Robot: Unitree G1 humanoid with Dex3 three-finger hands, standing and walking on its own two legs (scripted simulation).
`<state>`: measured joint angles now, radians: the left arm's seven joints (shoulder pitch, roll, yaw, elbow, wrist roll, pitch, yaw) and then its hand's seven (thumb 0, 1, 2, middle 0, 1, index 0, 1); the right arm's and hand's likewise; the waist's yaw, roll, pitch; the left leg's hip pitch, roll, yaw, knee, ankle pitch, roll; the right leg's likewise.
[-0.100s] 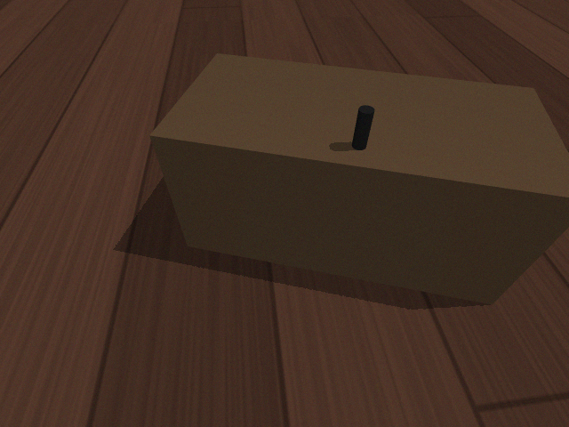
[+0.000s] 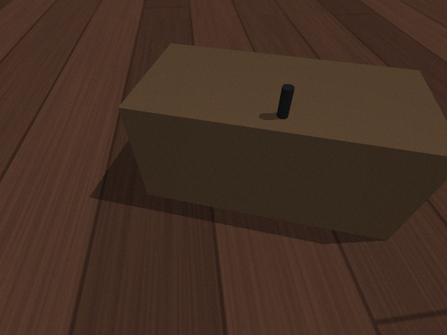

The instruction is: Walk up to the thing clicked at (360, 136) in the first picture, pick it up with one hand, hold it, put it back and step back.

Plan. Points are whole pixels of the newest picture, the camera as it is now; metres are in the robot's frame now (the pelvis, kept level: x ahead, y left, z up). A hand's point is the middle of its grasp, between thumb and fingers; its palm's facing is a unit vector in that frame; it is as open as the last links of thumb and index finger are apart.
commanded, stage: stand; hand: right
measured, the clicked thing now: (285, 102) +0.93 -0.19 -0.12
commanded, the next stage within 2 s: walk up in 1.02 s
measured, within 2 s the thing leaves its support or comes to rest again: neither
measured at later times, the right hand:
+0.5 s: hand out of the picture +0.08 -0.25 -0.16, palm faces -0.03 +0.94 -0.34, open 7.3 cm
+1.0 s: hand out of the picture +0.08 -0.25 -0.16, palm faces -0.03 +0.94 -0.34, open 7.3 cm
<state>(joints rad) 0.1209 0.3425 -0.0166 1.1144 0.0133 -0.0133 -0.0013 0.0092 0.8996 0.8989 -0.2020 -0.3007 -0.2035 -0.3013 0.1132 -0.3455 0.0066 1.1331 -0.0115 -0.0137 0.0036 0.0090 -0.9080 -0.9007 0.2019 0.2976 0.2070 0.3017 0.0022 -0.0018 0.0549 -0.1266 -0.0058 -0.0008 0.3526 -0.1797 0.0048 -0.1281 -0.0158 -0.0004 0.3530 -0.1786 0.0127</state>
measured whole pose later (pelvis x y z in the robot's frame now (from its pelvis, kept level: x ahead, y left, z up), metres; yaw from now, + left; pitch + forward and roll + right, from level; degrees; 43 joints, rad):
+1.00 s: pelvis +0.01 +0.00 +0.00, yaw +0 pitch -3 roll +0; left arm 0.13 0.35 -0.01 1.11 0.02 -0.01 0.00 0.01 0.90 0.90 -0.20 -0.30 -0.20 -0.30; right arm 0.11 -0.35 0.01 1.13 -0.01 -0.01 0.00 0.01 -0.91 -0.90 0.20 0.30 0.21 0.30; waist 0.00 0.00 0.05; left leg -0.10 -0.01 0.00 0.32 -0.17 0.01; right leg -0.10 -0.02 0.00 0.32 -0.18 0.01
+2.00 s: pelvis +0.32 +0.02 -0.01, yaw -6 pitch -4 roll +0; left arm 0.34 0.42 0.04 0.85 -0.01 -0.07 0.00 0.01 0.90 0.90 -0.20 -0.30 -0.20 -0.30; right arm 0.23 -0.36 -0.07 0.77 -0.02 -0.03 0.07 0.01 -0.91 -0.90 0.20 0.30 0.21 0.30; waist -0.01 -0.02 0.12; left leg -0.19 -0.01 0.11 0.49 -0.24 0.07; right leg -0.44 -0.03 0.06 1.06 -0.34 -0.03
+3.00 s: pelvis +0.51 +0.13 -0.03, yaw -9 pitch -2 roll -2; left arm 0.17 0.37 0.03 0.95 0.02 0.00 -0.01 0.01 0.90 0.90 -0.20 -0.30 -0.20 -0.30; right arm 0.18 -0.39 -0.02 0.89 0.00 -0.04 -0.02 0.01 -0.90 -0.90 0.21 0.30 0.21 0.30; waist 0.00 0.02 0.13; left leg -0.36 0.07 0.03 0.75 -0.35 0.00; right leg -0.29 0.01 -0.03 0.68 -0.35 -0.01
